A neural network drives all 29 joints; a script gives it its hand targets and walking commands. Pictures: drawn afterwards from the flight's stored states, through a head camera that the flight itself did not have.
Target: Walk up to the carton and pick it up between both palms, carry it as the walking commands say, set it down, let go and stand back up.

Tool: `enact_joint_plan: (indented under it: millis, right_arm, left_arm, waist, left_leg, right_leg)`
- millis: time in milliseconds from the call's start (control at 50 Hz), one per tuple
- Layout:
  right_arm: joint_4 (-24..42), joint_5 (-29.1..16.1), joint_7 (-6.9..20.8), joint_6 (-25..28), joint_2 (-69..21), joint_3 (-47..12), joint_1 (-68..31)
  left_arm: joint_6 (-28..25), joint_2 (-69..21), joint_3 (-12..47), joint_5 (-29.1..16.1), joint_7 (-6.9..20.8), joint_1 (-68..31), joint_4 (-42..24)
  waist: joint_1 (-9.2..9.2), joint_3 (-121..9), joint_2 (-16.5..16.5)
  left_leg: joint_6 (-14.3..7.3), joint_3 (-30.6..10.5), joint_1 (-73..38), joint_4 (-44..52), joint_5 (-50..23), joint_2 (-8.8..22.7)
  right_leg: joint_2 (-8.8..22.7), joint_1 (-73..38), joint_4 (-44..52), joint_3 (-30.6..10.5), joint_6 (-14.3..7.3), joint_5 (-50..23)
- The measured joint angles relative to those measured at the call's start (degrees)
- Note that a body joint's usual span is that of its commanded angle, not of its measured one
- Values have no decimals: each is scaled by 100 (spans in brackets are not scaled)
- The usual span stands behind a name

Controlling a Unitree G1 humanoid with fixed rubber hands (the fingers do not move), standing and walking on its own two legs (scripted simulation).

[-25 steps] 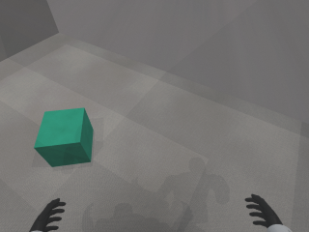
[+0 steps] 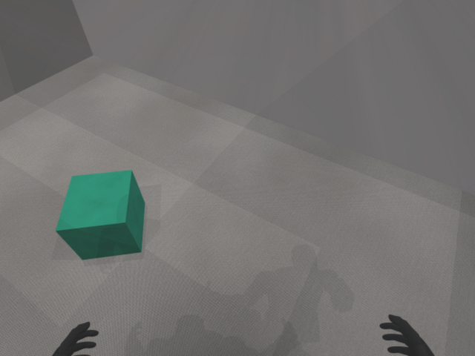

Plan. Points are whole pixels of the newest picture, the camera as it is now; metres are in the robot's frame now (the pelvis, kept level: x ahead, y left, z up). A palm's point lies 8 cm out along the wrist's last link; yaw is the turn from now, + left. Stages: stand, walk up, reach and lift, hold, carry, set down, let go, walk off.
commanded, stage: stand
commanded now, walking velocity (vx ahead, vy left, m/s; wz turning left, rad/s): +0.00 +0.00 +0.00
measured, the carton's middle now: (107, 214) +0.80 +0.59 -0.64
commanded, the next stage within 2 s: walk up in 1.36 s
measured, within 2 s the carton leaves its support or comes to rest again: neither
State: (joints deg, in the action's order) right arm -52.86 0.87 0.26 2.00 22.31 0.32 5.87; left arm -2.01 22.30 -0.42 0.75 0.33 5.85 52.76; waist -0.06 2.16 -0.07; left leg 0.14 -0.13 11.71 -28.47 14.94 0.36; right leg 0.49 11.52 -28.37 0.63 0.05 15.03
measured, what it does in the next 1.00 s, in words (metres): stands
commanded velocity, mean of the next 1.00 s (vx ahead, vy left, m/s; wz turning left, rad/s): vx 0.00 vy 0.00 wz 0.00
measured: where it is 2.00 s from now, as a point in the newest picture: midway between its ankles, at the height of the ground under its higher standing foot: outside the picture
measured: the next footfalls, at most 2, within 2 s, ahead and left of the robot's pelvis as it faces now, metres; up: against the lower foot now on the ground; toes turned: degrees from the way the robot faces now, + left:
left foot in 1.92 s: +0.08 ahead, +0.27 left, +0.00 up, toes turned +20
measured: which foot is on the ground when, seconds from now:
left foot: down 0.00-1.00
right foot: down 0.00-1.00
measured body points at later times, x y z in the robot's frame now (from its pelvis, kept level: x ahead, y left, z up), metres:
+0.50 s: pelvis +0.00 +0.00 +0.01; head +0.00 +0.00 +0.46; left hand +0.11 +0.31 -0.10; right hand +0.11 -0.32 -0.11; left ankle +0.01 +0.12 -0.74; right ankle +0.00 -0.12 -0.74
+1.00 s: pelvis +0.00 +0.00 +0.01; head +0.01 +0.00 +0.46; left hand +0.11 +0.32 -0.10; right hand +0.11 -0.32 -0.11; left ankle +0.01 +0.12 -0.74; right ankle +0.00 -0.12 -0.74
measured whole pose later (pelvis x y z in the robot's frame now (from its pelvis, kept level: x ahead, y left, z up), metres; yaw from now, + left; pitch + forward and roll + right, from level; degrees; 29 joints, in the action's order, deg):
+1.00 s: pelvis +0.00 +0.00 +0.01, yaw +0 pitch -2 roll +0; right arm -60.8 0.7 0.0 1.2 22.6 0.4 4.7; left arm -1.2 22.7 -0.2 0.6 0.0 4.8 60.6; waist -0.1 2.3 0.0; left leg 0.3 -0.2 7.2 -19.7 10.6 0.3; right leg 0.5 7.0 -19.7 0.7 0.2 10.7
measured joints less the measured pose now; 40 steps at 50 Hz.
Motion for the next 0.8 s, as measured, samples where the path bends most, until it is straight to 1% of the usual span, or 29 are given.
enact_joint_plan:
  millis: [160, 360, 800]
  right_arm:
    - [-318, -2, -5, -16, 2, -11, -74]
    - [-607, -7, -14, -35, 8, -6, -94]
    - [-789, -15, -25, -70, 26, 4, -105]
  left_arm:
    - [13, 3, 22, -4, -5, -70, 307]
    - [39, 19, 32, -5, -13, -94, 588]
    - [70, 41, 34, -14, -30, -101, 769]
  waist:
    - [-1, 5, 1]
    - [3, 3, 4]
    - [2, 8, 6]
  left_leg:
    - [7, 1, -204, 384, -210, 1]
    - [11, 4, -328, 644, -355, 0]
    - [14, 0, -418, 838, -440, -2]
  right_leg:
    - [-2, -204, 384, 2, 5, -210]
    - [-2, -327, 641, 2, 9, -355]
    - [0, -414, 826, 7, 12, -433]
